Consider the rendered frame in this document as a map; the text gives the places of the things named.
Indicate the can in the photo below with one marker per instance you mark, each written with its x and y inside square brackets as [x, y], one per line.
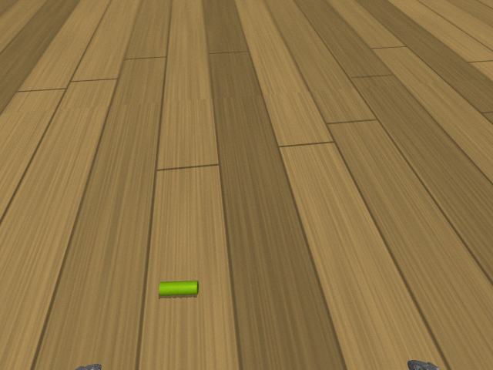
[178, 287]

